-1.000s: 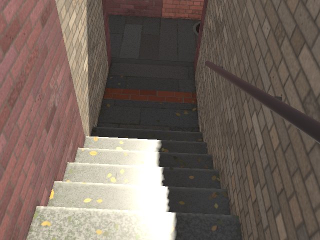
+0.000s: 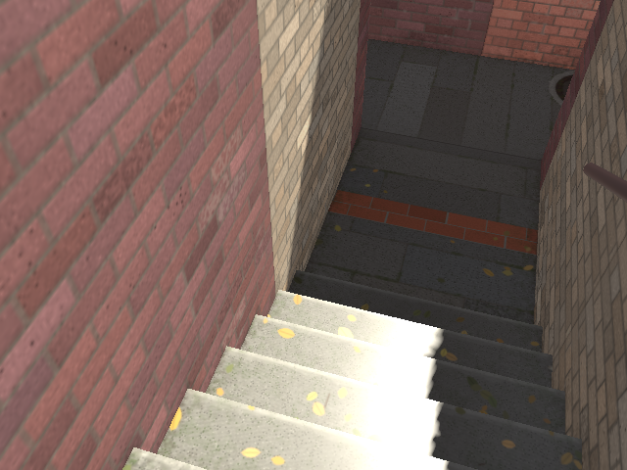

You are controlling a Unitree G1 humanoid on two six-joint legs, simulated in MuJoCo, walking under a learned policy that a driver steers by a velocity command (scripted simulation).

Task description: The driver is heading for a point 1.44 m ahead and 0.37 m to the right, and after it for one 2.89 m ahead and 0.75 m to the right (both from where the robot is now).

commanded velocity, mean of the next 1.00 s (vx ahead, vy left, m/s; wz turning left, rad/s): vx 0.00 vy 0.00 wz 0.01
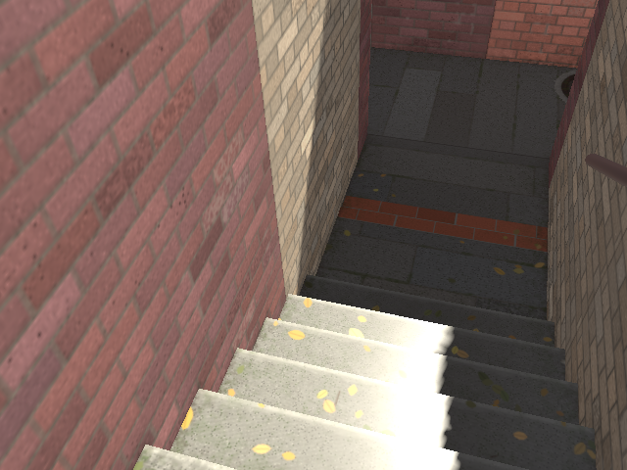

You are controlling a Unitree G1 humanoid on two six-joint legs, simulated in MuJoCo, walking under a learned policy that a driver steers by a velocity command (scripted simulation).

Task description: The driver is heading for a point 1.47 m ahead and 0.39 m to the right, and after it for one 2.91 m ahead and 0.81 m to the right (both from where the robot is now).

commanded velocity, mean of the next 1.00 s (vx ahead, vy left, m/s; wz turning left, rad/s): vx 0.01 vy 0.00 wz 0.00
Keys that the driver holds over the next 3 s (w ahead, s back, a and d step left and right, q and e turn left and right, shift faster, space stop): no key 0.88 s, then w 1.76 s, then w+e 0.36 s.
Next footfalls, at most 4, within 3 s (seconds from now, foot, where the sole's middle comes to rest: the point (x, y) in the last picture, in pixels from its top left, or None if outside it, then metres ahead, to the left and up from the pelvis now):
1.24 right None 0.10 -0.11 -0.79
1.76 left None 0.46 0.02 -0.95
2.22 right None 0.69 -0.15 -1.12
2.74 left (328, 404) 0.99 0.03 -1.28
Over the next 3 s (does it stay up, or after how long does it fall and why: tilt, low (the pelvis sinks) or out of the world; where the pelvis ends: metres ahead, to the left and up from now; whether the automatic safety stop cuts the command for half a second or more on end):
stays up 1.01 -0.07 -0.56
